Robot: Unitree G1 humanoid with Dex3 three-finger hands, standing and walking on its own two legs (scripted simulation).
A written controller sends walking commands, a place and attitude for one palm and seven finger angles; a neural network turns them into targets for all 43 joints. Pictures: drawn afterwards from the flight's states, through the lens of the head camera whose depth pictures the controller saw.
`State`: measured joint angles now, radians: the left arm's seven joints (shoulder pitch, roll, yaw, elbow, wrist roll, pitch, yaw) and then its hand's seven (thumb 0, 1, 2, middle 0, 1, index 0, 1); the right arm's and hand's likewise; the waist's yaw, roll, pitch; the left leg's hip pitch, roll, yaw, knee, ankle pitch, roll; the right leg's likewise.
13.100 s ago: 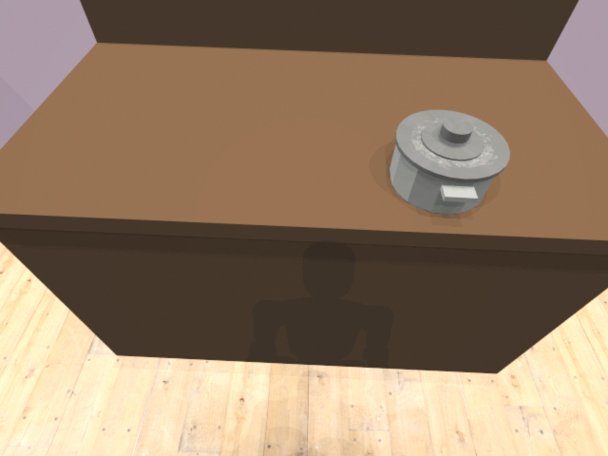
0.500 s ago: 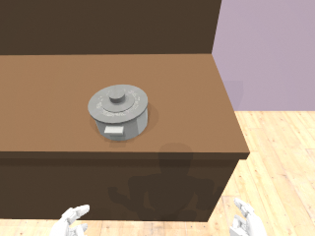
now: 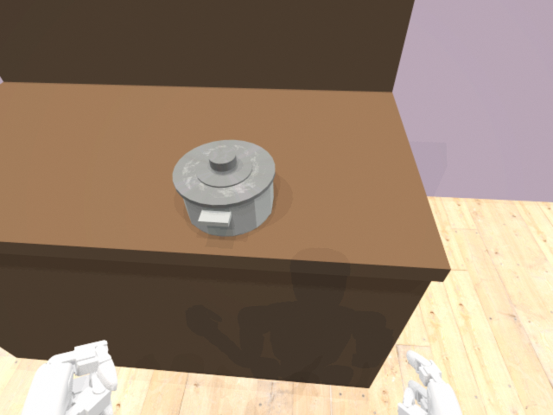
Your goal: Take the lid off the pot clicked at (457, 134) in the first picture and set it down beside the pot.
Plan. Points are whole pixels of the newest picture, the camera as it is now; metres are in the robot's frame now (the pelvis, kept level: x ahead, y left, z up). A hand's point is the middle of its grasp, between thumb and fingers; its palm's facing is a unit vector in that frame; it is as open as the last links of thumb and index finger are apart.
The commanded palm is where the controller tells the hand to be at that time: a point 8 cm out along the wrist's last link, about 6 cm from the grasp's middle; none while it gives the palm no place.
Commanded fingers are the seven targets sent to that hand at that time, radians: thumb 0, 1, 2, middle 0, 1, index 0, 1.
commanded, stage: raise the hand higher, near the body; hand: left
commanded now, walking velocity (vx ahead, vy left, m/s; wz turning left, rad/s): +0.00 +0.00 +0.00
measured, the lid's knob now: (222, 159) +0.51 +0.16 +0.11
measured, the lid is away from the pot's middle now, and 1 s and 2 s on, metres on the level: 0.00 0.00 0.00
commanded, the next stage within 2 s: reach forward and open the fingers in 0.74 s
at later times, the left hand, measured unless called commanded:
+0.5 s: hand (93, 349) +0.16 +0.24 +0.09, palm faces +0.30 -0.87 -0.40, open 3.1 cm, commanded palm +0.11 +0.27 +0.12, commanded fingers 0.00 0.90 0.90 -1.30 -1.50 -1.30 -1.50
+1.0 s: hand (83, 318) +0.18 +0.25 +0.12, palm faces +0.16 -0.36 -0.92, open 3.0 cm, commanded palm +0.15 +0.27 +0.17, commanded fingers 0.00 0.62 1.09 -1.21 -1.18 -1.21 -1.18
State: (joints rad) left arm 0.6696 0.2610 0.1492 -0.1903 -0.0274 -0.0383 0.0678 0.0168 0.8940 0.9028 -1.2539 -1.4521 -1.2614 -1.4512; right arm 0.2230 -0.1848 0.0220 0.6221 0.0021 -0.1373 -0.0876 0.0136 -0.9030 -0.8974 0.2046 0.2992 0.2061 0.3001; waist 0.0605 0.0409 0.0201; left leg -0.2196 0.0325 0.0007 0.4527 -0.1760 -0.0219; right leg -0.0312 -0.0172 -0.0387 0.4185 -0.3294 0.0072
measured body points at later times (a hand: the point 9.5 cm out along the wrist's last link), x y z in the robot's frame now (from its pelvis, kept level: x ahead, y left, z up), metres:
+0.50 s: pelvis +0.01 +0.01 +0.00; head -0.01 -0.01 +0.45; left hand +0.14 +0.28 +0.11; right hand +0.22 -0.21 -0.06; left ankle +0.05 +0.14 -0.74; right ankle -0.06 -0.12 -0.74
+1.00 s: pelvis +0.00 +0.00 +0.00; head -0.01 -0.03 +0.44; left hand +0.17 +0.26 +0.17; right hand +0.20 -0.22 -0.09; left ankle +0.05 +0.14 -0.74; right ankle -0.06 -0.12 -0.74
